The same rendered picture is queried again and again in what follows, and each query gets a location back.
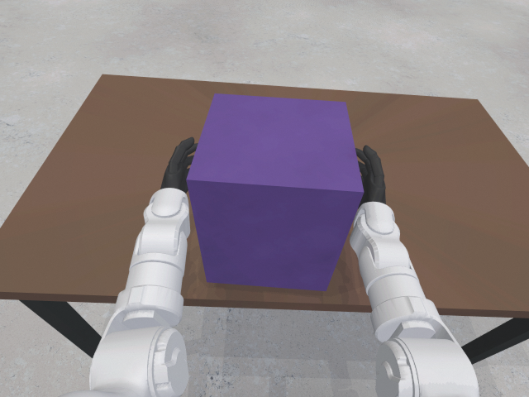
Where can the right robot upper arm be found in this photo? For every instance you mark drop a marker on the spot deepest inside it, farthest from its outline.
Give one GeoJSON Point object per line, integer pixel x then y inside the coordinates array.
{"type": "Point", "coordinates": [423, 367]}

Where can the robot right hand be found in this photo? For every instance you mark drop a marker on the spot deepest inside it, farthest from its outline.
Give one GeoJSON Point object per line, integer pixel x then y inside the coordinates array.
{"type": "Point", "coordinates": [372, 176]}

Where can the left robot upper arm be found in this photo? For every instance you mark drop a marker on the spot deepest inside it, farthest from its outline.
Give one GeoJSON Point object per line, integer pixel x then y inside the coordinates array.
{"type": "Point", "coordinates": [142, 362]}

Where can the robot left hand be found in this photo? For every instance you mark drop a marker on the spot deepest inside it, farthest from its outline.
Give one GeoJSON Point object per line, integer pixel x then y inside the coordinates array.
{"type": "Point", "coordinates": [176, 172]}

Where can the carton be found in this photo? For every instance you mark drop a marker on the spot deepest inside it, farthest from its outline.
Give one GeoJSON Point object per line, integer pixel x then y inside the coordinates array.
{"type": "Point", "coordinates": [274, 187]}

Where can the right robot forearm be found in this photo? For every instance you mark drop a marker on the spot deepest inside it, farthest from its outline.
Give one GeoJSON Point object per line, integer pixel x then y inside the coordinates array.
{"type": "Point", "coordinates": [399, 306]}

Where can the table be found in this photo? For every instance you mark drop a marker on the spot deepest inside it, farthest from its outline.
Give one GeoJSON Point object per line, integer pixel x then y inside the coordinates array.
{"type": "Point", "coordinates": [458, 189]}

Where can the left robot forearm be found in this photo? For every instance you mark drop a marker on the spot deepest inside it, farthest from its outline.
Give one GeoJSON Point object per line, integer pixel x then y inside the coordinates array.
{"type": "Point", "coordinates": [152, 296]}

